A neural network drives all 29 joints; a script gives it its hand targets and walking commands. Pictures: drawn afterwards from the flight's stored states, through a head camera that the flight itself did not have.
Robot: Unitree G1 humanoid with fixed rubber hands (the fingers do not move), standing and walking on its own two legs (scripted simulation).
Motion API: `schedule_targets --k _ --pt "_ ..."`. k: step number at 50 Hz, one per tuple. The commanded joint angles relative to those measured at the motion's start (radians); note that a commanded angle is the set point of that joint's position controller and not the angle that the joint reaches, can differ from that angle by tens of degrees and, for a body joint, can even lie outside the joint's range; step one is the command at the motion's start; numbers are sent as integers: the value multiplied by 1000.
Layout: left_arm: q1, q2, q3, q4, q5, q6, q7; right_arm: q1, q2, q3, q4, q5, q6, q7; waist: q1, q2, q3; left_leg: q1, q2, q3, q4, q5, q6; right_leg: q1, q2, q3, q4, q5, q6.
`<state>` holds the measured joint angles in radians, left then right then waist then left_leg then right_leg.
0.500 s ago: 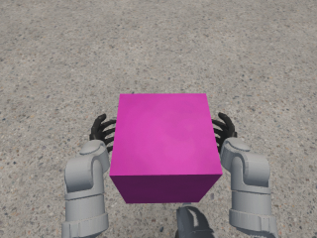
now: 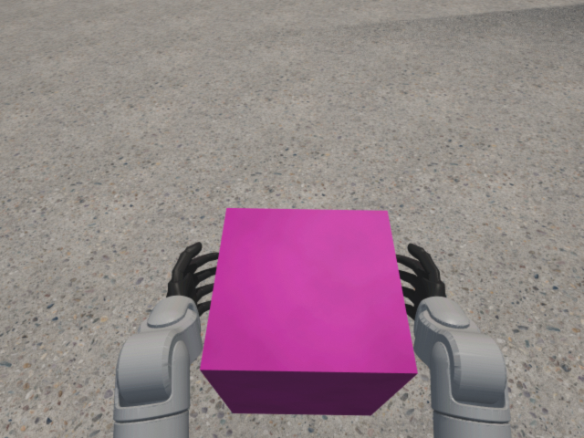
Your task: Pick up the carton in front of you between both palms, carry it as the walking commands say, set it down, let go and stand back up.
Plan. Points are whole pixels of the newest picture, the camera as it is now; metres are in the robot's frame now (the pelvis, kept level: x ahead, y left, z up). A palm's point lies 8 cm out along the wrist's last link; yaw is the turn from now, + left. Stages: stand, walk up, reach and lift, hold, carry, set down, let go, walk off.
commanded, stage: carry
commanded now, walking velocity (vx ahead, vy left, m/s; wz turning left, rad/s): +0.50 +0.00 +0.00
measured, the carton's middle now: (304, 319) +0.29 +0.01 +0.01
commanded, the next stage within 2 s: none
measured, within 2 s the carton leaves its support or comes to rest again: neither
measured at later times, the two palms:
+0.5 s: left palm (219, 181) +0.51 +0.15 +0.09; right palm (397, 186) +0.50 -0.15 +0.08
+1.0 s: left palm (216, 172) +0.55 +0.16 +0.07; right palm (382, 170) +0.55 -0.14 +0.07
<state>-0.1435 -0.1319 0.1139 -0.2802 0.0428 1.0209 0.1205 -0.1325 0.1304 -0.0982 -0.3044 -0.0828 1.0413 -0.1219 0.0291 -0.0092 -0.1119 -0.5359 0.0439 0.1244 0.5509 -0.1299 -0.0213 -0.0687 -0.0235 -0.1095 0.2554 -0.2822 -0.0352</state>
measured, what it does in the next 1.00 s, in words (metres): walks ahead: left foot, then right foot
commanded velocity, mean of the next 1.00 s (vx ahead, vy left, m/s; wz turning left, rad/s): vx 0.04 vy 0.00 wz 0.00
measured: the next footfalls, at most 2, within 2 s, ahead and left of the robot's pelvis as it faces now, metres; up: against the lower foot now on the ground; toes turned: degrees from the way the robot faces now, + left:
left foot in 0.08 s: +0.21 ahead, +0.12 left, +0.00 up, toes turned +11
right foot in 0.46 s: +0.38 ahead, -0.10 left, +0.00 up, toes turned -12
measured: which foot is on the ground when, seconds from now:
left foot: up 0.00-0.06, down 0.08-1.00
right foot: down 0.00-0.12, up 0.14-0.44, down 0.46-1.00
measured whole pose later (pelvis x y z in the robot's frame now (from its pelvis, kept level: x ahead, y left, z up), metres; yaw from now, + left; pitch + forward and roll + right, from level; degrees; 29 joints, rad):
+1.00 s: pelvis +0.31 +0.01 -0.02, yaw +0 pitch +4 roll -1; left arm -0.04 -0.13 0.06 -0.47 0.07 1.21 0.12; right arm -0.04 0.13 -0.06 -0.47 -0.08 1.22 -0.12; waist 0.00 0.02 -0.12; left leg -0.10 0.07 0.16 0.52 -0.47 -0.02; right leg -0.40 -0.06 -0.21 0.59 -0.25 -0.03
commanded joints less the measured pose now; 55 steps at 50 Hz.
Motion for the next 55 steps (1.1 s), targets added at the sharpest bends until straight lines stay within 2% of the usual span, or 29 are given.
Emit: schedule_targets --k 1,3,4,5,6,7,8,9,10,11,12,15,17,19,21,22,23,24,25,26,29,30,33,36,38,40,45,48,55 --pt "-314 -812 -706 -130 -294 78 -171 -358 848 714 -128 292 55 126 -3 -177 -141 82 -25 79 -90 76 14 134 -192 64 10 590 -60" --pt "-278 -806 -703 -182 -290 111 -173 -321 842 718 -173 315 89 140 -19 -133 -160 277 -64 140 -147 39 30 61 -164 -5 173 633 -34" --pt "-260 -797 -703 -206 -286 128 -173 -291 837 712 -185 321 105 147 -31 -105 -203 460 -38 110 -131 -23 44 -55 -143 -39 303 588 -11" --pt "-255 -786 -701 -232 -286 146 -175 -259 819 703 -197 315 121 151 -49 37 -246 602 140 -157 -196 -129 78 -214 -105 -66 550 343 29" --pt "-278 -782 -718 -278 -290 165 -177 -267 818 697 -191 317 127 155 -58 283 -287 773 367 -560 -278 -102 227 -502 18 -42 812 41 62" --pt "-310 -785 -732 -294 -305 176 -180 -277 832 704 -214 334 136 161 -56 265 -239 746 397 -604 -303 138 272 -615 22 50 948 -211 46" --pt "-314 -809 -738 -292 -309 180 -182 -308 843 711 -247 354 143 167 -53 194 -224 694 376 -491 -270 341 274 -627 -24 85 1000 -215 31" --pt "-313 -829 -735 -282 -309 181 -184 -332 856 723 -259 368 148 173 -46 101 -233 646 353 -385 -254 445 250 -599 -57 98 981 -181 30" --pt "-306 -848 -734 -273 -306 179 -185 -348 868 732 -267 378 150 178 -39 45 -221 574 323 -292 -277 421 202 -552 -87 105 875 -126 32" --pt "-300 -863 -734 -265 -303 178 -184 -359 875 740 -274 386 150 183 -35 67 -215 525 289 -210 -304 383 157 -497 -89 82 754 -86 38" --pt "-289 -871 -730 -258 -297 176 -182 -356 873 741 -274 391 151 188 -34 101 -211 498 266 -154 -312 391 143 -451 -66 46 680 -67 46" --pt "-243 -870 -729 -241 -275 174 -170 -311 854 734 -254 387 156 199 -33 164 -198 466 220 -30 -286 487 128 -367 -28 -16 449 7 56" --pt "-246 -859 -735 -248 -272 177 -167 -284 838 723 -244 374 158 202 -36 193 -194 478 213 5 -264 536 117 -345 -13 -48 359 97 58" --pt "-262 -851 -741 -263 -282 182 -168 -277 829 714 -245 361 160 200 -39 188 -192 465 202 31 -229 499 104 -290 -13 -72 298 196 58" --pt "-266 -840 -740 -267 -290 189 -173 -286 820 707 -246 347 164 196 -27 144 -171 429 170 63 -154 393 71 -199 -15 -95 169 327 59" --pt "-265 -827 -736 -266 -292 194 -176 -285 810 701 -239 336 168 193 -24 117 -154 398 153 64 -121 325 45 -145 -36 -83 111 393 60" --pt "-268 -807 -727 -265 -293 201 -178 -277 796 694 -228 322 172 189 -22 84 -164 344 146 61 -90 228 20 -53 -100 -40 121 515 53" --pt "-283 -788 -721 -257 -294 207 -180 -274 781 690 -221 312 178 183 -28 -2 -188 277 105 53 -36 70 -6 47 -196 54 180 826 13" --pt "-300 -785 -716 -233 -297 206 -182 -296 771 693 -230 311 186 177 -30 -74 -237 246 78 1 -39 -80 -17 119 -251 119 221 919 -60" --pt "-276 -790 -699 -202 -296 203 -183 -312 767 694 -229 318 194 176 -27 -132 -242 268 69 -6 -47 -170 -20 86 -260 151 189 853 -81" --pt "-286 -843 -688 -167 -294 194 -188 -355 818 713 -212 337 187 180 -31 -92 -251 351 74 -18 -128 -79 -15 40 -206 88 221 831 -56" --pt "-287 -859 -691 -167 -295 189 -190 -354 835 717 -209 341 182 182 -28 -87 -264 372 78 -15 -124 -2 -17 40 -193 70 244 837 -43" --pt "-289 -899 -711 -201 -305 177 -192 -341 880 726 -221 352 166 187 -26 -19 -313 411 96 -16 -59 234 -21 22 -169 35 303 870 -42" --pt "-301 -909 -731 -249 -317 171 -190 -330 895 726 -246 353 157 185 -27 -10 -333 394 89 -13 -36 268 -23 37 -160 25 322 905 -48" --pt "-293 -899 -737 -260 -315 172 -188 -312 885 722 -248 347 156 184 -27 -14 -325 379 79 -11 -56 228 -24 46 -160 28 320 921 -51" --pt "-286 -887 -740 -264 -313 174 -187 -300 873 719 -248 342 158 184 -27 -8 -302 387 80 -13 -88 226 -21 26 -156 28 322 875 -46" --pt "-277 -865 -743 -266 -306 181 -186 -287 848 713 -245 338 162 188 -29 65 -258 468 127 -18 -47 514 -7 -114 -116 -17 347 609 -12" --pt "-288 -859 -742 -265 -304 185 -187 -298 842 713 -250 337 164 189 -30 59 -228 432 130 -10 -43 494 -1 -111 -111 -20 349 573 -6" --pt "-300 -851 -734 -257 -300 194 -187 -320 834 714 -253 342 174 191 -30 41 -186 381 130 -5 -65 276 14 -118 -128 -9 333 492 -7"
